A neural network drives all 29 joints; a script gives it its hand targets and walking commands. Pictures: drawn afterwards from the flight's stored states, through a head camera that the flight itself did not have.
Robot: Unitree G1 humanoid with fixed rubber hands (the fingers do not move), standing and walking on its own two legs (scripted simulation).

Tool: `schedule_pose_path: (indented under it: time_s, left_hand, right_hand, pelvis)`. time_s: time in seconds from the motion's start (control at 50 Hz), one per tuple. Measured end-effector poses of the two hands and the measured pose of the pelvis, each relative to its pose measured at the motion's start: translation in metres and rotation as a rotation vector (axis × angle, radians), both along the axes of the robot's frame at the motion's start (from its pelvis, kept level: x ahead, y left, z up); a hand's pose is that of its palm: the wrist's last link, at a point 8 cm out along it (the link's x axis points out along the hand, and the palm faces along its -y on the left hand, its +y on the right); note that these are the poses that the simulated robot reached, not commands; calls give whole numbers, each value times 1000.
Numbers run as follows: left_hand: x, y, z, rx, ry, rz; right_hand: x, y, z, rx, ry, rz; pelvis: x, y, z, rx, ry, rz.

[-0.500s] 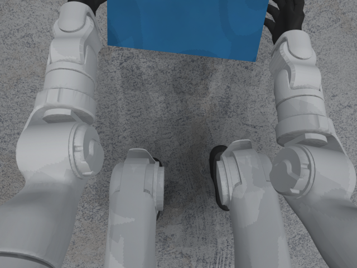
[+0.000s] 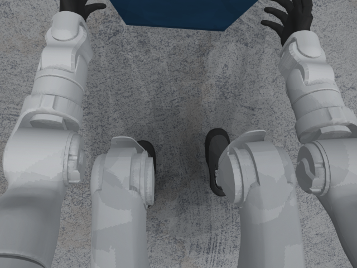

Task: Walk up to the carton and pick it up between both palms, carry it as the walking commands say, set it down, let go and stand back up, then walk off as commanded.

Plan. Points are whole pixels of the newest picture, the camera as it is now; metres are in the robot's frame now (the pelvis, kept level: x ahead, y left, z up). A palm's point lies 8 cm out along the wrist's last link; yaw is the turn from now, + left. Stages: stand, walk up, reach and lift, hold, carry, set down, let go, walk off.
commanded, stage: set down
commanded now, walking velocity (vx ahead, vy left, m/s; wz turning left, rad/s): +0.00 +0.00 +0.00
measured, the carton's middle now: out of the picture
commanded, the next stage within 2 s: let go in 1.40 s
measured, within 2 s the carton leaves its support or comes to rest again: neither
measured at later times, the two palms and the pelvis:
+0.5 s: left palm out of the picture +0.55 +0.21 -0.09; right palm (325, 21) +0.49 -0.21 -0.11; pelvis +0.00 +0.01 +0.05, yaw +1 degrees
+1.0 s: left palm out of the picture +0.55 +0.22 +0.06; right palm out of the picture +0.50 -0.20 +0.06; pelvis +0.02 +0.00 +0.16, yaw +1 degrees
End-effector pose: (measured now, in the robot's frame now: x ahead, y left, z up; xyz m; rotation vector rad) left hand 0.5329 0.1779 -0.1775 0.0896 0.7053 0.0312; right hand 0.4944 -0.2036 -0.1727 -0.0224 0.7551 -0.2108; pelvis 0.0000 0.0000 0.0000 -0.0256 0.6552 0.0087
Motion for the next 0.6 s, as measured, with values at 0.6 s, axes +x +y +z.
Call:
schedule_pose_path:
  time_s: [0.6]
  left_hand:
    - [22, 16, 130, -18, -82, 1]
  right_hand:
    - [8, -10, 123, -10, -142, -60]
  pelvis:
    - [7, 10, 72, 4, -89, 11]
